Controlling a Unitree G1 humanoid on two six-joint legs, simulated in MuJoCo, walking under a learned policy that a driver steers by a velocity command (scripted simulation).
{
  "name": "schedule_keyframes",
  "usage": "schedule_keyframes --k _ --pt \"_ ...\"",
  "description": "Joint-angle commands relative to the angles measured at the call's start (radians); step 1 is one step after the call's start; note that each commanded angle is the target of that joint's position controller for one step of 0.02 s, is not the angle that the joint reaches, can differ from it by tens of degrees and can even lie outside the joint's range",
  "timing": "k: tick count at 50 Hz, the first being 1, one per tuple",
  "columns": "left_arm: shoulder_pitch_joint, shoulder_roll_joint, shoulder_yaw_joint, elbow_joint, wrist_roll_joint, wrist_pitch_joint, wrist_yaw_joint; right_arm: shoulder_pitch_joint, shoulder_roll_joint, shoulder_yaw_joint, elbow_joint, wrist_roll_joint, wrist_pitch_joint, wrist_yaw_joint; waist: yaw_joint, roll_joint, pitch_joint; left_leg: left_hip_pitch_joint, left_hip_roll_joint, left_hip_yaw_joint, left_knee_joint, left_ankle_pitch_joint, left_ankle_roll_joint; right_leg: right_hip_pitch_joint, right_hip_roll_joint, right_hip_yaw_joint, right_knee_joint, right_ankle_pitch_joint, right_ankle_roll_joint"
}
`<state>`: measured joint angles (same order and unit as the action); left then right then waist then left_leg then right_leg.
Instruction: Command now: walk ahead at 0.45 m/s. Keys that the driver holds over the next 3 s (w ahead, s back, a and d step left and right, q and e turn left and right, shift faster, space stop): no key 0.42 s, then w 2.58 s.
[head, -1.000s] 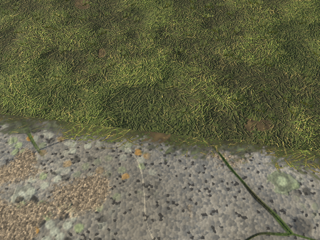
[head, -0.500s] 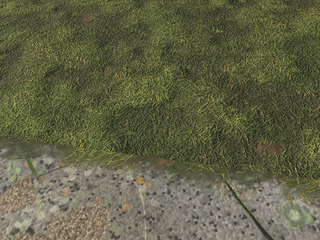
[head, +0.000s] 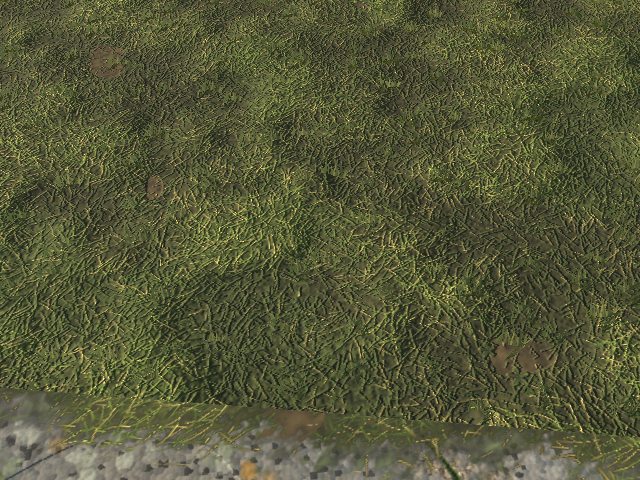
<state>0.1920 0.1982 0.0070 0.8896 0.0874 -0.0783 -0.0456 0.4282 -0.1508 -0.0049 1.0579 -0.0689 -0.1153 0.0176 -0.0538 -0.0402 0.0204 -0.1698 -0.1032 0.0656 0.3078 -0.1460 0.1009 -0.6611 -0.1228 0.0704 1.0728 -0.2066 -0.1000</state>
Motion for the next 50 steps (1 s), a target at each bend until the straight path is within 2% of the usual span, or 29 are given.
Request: schedule_keyframes --k 1,4,7,10,11,12,13,14,15,16,18,21,23,24,25,26,28,29,30,33,37,41,43,44,45,46,47,48,50 --pt "0.023 0.008 -0.008 -0.036 -0.011 0.013 -0.005 -0.068 -0.065 0.004 -0.080 -0.005 -0.040 0.017 0.052 0.072 0.039 -0.231 0.243 -0.147 -0.207 0.195 0.179 0.144 -0.011 -0.066 -0.227 0.223 0.035" --pt "-0.069 0.031 0.004 -0.067 -0.034 0.029 -0.016 0.039 -0.136 -0.015 -0.046 0.023 -0.039 0.038 0.042 0.097 0.003 -0.083 0.262 -0.120 -0.111 0.629 0.170 0.172 0.040 -0.086 -0.369 0.289 0.086" --pt "-0.130 0.063 0.023 -0.070 -0.039 0.027 -0.006 0.068 -0.146 -0.030 -0.030 0.025 -0.028 0.034 0.043 0.103 -0.001 0.094 0.299 -0.135 -0.044 0.697 0.127 0.120 0.048 -0.049 -0.484 0.286 0.082" --pt "-0.167 0.079 0.039 -0.060 -0.052 0.012 0.011 0.029 -0.151 -0.050 -0.032 0.036 -0.004 0.022 0.055 0.100 -0.026 0.179 0.304 -0.132 0.042 0.689 0.077 0.185 0.061 -0.047 -0.612 0.292 0.046" --pt "-0.150 0.099 0.050 -0.050 -0.065 -0.001 0.016 0.015 -0.151 -0.056 -0.034 0.044 0.001 0.024 0.073 0.083 -0.060 0.155 0.268 -0.117 0.097 0.725 0.048 0.298 0.082 -0.072 -0.654 0.369 0.011" --pt "-0.105 0.153 0.068 -0.030 -0.080 -0.017 0.023 0.038 -0.135 -0.058 -0.039 0.059 0.005 0.033 0.075 0.035 -0.138 0.108 0.201 -0.094 0.168 0.699 -0.003 0.479 0.067 -0.066 -0.667 0.648 -0.056" --pt "-0.057 0.188 0.063 -0.032 -0.095 -0.024 0.017 0.189 -0.028 -0.028 -0.033 0.063 0.012 0.038 0.018 -0.085 -0.351 -0.076 0.124 -0.057 0.292 0.375 -0.089 0.858 -0.116 0.106 -0.616 0.965 -0.241" --pt "0.013 0.108 0.031 -0.022 -0.111 -0.019 0.003 0.200 0.008 -0.006 -0.041 0.063 0.015 0.045 0.044 -0.133 -0.456 -0.193 0.091 -0.066 0.434 -0.107 -0.149 1.000 -0.269 0.313 -0.640 0.934 -0.305" --pt "0.080 0.108 0.041 0.016 -0.091 -0.017 0.004 0.055 -0.053 -0.034 -0.079 0.056 0.035 0.039 0.095 -0.125 -0.357 -0.258 0.095 -0.078 0.586 -0.530 -0.176 0.894 -0.269 0.341 -0.705 0.792 -0.256" --pt "0.026 0.161 0.061 0.008 -0.098 -0.029 0.014 -0.014 -0.067 -0.041 -0.103 0.043 0.047 0.032 0.074 -0.096 -0.236 -0.297 0.151 -0.100 0.658 -0.607 -0.184 0.746 -0.220 0.280 -0.746 0.571 -0.180" --pt "-0.168 0.109 0.048 -0.050 -0.125 -0.034 0.015 0.038 -0.060 -0.045 -0.073 0.025 0.059 0.018 -0.017 -0.043 -0.111 -0.173 0.201 -0.104 0.568 -0.568 -0.223 0.463 -0.119 0.151 -0.820 0.359 -0.080" --pt "-0.253 0.134 0.059 -0.052 -0.120 -0.028 -0.020 0.092 -0.042 -0.050 -0.021 0.057 0.056 0.046 -0.075 0.012 -0.070 0.017 0.161 -0.003 0.352 -0.204 -0.238 0.272 0.009 0.026 -0.787 0.082 -0.009" --pt "-0.131 0.184 0.090 -0.002 -0.106 -0.002 -0.031 0.089 -0.105 -0.069 -0.029 0.025 0.045 0.054 -0.022 -0.043 -0.019 -0.024 0.126 0.038 0.341 -0.190 -0.183 0.260 -0.014 0.109 -0.841 -0.385 -0.025" --pt "-0.074 0.241 0.117 0.012 -0.090 0.008 -0.016 0.070 -0.157 -0.087 -0.056 0.010 0.037 0.041 0.004 -0.069 -0.004 -0.084 0.115 0.048 0.356 -0.300 -0.132 0.294 -0.081 0.204 -0.883 -0.522 -0.082" --pt "-0.082 0.227 0.117 0.004 -0.081 0.007 0.007 0.070 -0.162 -0.090 -0.062 0.011 0.026 0.023 -0.001 -0.069 -0.005 -0.073 0.149 0.015 0.336 -0.316 -0.077 0.294 -0.139 0.283 -0.905 -0.568 -0.109" --pt "-0.127 0.169 0.101 -0.016 -0.077 0.004 0.030 0.089 -0.131 -0.080 -0.052 0.018 0.012 0.006 -0.021 -0.047 -0.001 -0.012 0.180 -0.015 0.279 -0.266 -0.022 0.252 -0.158 0.314 -0.911 -0.551 -0.108" --pt "-0.266 0.062 0.074 -0.088 -0.064 -0.006 0.048 0.095 -0.082 -0.056 -0.037 0.028 -0.018 -0.008 -0.073 0.081 0.046 0.009 0.308 -0.240 0.012 -0.386 0.140 0.200 -0.018 0.112 -0.755 -0.384 -0.036" --pt "-0.325 0.047 0.073 -0.112 -0.055 -0.008 0.050 0.099 -0.105 -0.059 -0.031 0.039 -0.023 -0.006 -0.084 0.167 0.076 0.112 0.406 -0.448 -0.121 -0.520 0.230 0.060 0.098 -0.030 -0.599 -0.246 0.017" --pt "-0.353 0.029 0.069 -0.120 -0.032 -0.009 0.045 0.082 -0.158 -0.070 -0.042 0.031 -0.023 -0.011 -0.097 0.232 0.116 0.210 0.497 -0.568 -0.220 -0.524 0.266 -0.074 0.141 -0.073 -0.469 -0.198 0.026" --pt "-0.202 0.065 0.097 -0.056 -0.015 -0.014 0.037 0.057 -0.095 -0.046 -0.058 0.022 -0.027 -0.040 -0.033 0.171 0.075 0.273 0.431 -0.411 -0.235 -0.284 0.163 -0.021 0.122 -0.045 -0.281 -0.192 -0.027" --pt "-0.253 -0.015 0.076 -0.064 -0.030 -0.009 -0.001 0.096 -0.125 -0.043 -0.038 0.033 0.002 -0.037 -0.021 0.184 0.108 0.122 0.337 -0.191 -0.242 -0.145 0.102 0.283 0.134 -0.150 -0.480 -0.091 -0.001" --pt "-0.188 0.012 0.080 -0.036 -0.056 -0.022 -0.011 0.112 -0.172 -0.051 -0.004 0.024 0.038 -0.023 0.033 0.178 0.084 0.066 0.361 -0.183 -0.112 0.098 0.119 0.504 0.156 -0.170 -0.702 0.145 -0.006" --pt "0.011 0.109 0.112 0.007 -0.057 -0.039 0.013 0.112 -0.127 -0.044 0.012 -0.005 0.028 -0.014 0.109 0.090 -0.044 -0.041 0.271 -0.097 0.175 0.185 0.046 0.761 0.098 -0.107 -0.658 0.216 -0.065" --pt "0.261 0.156 0.115 0.054 -0.042 -0.037 0.030 0.163 -0.001 -0.008 -0.021 -0.019 0.010 0.003 0.163 -0.141 -0.264 -0.347 0.112 -0.009 0.521 -0.033 -0.054 1.170 -0.107 0.222 -0.643 0.224 -0.277" --pt "0.454 0.139 0.113 0.115 -0.004 -0.036 0.036 0.022 -0.027 -0.019 -0.050 -0.009 -0.011 0.023 0.266 -0.146 -0.157 -0.600 0.076 -0.090 0.819 -0.443 -0.051 1.173 -0.268 0.510 -0.833 0.093 -0.329" --pt "0.350 0.123 0.110 0.103 0.004 -0.055 0.039 -0.145 -0.076 -0.041 -0.102 0.012 -0.024 0.024 0.240 -0.056 0.051 -0.738 0.143 -0.181 0.924 -0.382 -0.002 1.009 -0.249 0.407 -0.868 -0.112 -0.234" --pt "0.227 0.065 0.091 0.077 -0.015 -0.054 0.036 -0.165 -0.096 -0.054 -0.092 0.009 -0.025 0.014 0.179 -0.024 0.080 -0.673 0.187 -0.147 0.927 -0.311 0.019 0.850 -0.208 0.302 -0.884 -0.156 -0.193" --pt "0.176 0.015 0.068 0.060 -0.032 -0.053 0.032 -0.120 -0.075 -0.058 -0.090 0.000 -0.019 0.007 0.124 -0.022 0.073 -0.588 0.208 -0.140 0.899 -0.257 0.040 0.745 -0.179 0.239 -0.908 -0.096 -0.189" --pt "0.152 -0.034 0.046 0.059 -0.030 -0.047 0.036 -0.095 0.007 -0.046 -0.102 -0.018 0.003 0.004 0.062 -0.014 0.119 -0.510 0.226 -0.134 0.834 -0.193 0.045 0.603 -0.159 0.158 -0.962 0.004 -0.173"
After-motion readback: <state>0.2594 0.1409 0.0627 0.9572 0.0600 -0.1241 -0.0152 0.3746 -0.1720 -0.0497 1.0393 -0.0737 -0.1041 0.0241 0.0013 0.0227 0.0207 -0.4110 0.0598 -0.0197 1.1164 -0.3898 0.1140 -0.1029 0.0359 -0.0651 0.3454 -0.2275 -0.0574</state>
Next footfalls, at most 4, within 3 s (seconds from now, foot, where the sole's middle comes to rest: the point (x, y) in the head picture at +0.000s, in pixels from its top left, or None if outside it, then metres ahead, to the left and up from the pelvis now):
0.24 right None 0.29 -0.14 -0.78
0.52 left None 0.19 0.08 -0.78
0.86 right None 0.35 -0.18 -0.78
1.24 left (293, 448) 0.57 0.06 -0.78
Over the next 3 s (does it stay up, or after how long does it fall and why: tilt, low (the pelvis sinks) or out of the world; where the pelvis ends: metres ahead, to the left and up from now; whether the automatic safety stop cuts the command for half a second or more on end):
stays up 1.40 -0.09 -0.15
